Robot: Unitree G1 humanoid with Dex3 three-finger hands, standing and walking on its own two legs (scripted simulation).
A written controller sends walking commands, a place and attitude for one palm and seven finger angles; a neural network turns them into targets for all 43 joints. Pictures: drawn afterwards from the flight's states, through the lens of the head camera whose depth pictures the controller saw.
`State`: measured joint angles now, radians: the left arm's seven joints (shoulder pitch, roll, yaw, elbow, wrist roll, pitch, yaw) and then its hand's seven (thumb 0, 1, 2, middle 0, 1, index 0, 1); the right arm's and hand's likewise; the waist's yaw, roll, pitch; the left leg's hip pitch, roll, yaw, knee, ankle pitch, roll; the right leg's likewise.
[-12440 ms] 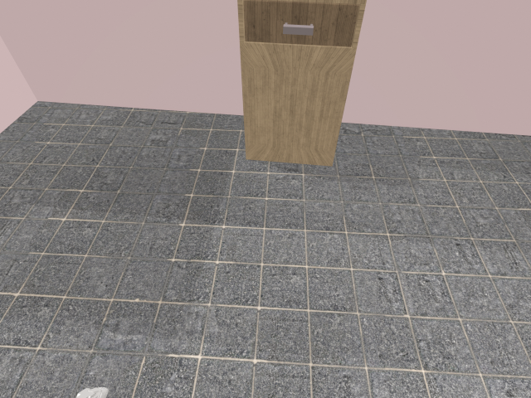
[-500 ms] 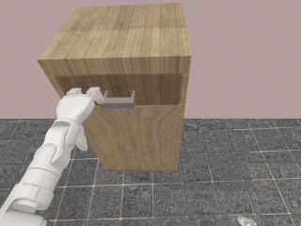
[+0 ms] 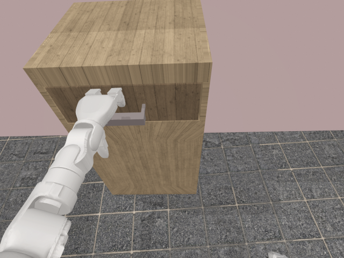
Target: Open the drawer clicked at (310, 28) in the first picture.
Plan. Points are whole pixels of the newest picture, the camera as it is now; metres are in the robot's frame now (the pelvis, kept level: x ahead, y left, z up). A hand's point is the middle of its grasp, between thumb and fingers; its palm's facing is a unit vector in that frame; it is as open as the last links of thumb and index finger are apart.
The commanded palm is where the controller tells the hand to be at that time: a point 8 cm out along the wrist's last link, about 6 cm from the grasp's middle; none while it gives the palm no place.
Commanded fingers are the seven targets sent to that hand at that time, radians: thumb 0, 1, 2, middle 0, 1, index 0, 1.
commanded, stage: move the hooked fingers above the handle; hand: left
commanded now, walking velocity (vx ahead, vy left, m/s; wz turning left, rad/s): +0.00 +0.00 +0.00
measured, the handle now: (126, 113) +0.52 +0.17 +0.00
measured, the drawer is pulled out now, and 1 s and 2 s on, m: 0.00 0.00 0.00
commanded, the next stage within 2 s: lower the fingers behind the handle in 1.28 s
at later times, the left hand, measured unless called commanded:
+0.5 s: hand (120, 109) +0.49 +0.17 +0.06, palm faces -0.02 -0.04 -1.00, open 13.6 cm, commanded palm +0.48 +0.17 +0.12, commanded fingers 0.00 -0.50 0.30 -0.30 -1.20 -0.30 -1.20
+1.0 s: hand (120, 108) +0.49 +0.17 +0.06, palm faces -0.02 -0.04 -1.00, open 13.6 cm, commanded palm +0.49 +0.18 +0.12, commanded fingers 0.00 -0.50 0.30 -0.30 -1.20 -0.30 -1.20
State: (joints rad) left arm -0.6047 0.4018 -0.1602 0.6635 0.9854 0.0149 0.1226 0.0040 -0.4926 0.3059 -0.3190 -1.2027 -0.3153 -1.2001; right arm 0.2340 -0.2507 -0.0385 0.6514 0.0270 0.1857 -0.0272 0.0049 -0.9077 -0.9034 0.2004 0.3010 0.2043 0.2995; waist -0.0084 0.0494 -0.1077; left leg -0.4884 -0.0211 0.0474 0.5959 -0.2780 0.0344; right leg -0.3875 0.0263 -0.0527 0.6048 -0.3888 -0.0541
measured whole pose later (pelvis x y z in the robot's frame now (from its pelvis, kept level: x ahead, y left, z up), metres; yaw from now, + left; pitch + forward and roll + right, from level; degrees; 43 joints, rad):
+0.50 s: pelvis -0.01 +0.01 -0.01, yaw -1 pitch +16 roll -1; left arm -0.91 0.38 -0.14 1.07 1.04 0.06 0.26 0.00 -0.49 0.31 -0.37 -1.24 -0.36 -1.23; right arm 0.40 -0.26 -0.05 0.72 0.01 0.14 -0.02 0.00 -0.91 -0.90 0.20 0.30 0.20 0.30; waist -0.12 0.06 -0.14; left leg -0.67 -0.01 0.05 0.69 -0.30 0.05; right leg -0.56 0.04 -0.05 0.67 -0.39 -0.04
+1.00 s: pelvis -0.03 +0.02 -0.01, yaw -1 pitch +17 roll -1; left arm -1.00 0.41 -0.12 1.19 1.06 0.06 0.28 0.00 -0.49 0.31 -0.37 -1.23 -0.36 -1.22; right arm 0.40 -0.26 -0.02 0.70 0.02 0.09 -0.04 0.00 -0.91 -0.90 0.20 0.30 0.21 0.30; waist -0.16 0.06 -0.14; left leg -0.73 0.00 0.05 0.71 -0.28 0.06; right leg -0.62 0.04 -0.05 0.69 -0.37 -0.04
